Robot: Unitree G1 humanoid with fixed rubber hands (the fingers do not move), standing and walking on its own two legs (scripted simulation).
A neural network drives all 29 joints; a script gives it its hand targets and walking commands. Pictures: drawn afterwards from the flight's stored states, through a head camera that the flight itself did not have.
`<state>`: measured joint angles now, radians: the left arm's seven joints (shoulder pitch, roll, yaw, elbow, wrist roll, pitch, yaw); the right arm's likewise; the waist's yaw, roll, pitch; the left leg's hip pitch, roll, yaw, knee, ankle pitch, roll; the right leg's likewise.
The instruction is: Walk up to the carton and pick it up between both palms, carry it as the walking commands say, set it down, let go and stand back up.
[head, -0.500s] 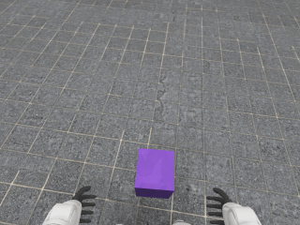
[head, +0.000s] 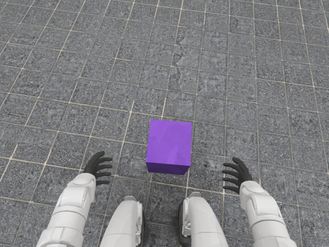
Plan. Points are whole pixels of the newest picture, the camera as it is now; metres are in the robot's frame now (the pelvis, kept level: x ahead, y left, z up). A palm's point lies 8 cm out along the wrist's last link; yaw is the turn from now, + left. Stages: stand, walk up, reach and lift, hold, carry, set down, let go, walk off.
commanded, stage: reach and lift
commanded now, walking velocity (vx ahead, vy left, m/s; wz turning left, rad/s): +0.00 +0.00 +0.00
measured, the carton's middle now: (168, 149) +0.49 -0.03 -0.57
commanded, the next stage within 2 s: none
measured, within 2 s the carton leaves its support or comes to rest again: neither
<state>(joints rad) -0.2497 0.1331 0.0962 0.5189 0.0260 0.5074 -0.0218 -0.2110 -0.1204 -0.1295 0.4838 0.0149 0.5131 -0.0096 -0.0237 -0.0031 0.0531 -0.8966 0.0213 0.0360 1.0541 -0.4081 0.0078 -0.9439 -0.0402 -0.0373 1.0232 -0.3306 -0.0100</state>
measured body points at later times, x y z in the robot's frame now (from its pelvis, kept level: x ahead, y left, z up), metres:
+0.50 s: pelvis -0.02 +0.00 -0.04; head +0.23 -0.01 +0.34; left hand +0.45 +0.16 -0.14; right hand +0.42 -0.21 -0.14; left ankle +0.06 +0.12 -0.66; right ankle +0.09 -0.12 -0.66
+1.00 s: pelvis +0.01 +0.00 -0.06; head +0.31 +0.00 +0.28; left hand +0.50 +0.16 -0.19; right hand +0.48 -0.22 -0.19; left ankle +0.06 +0.12 -0.66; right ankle +0.09 -0.12 -0.66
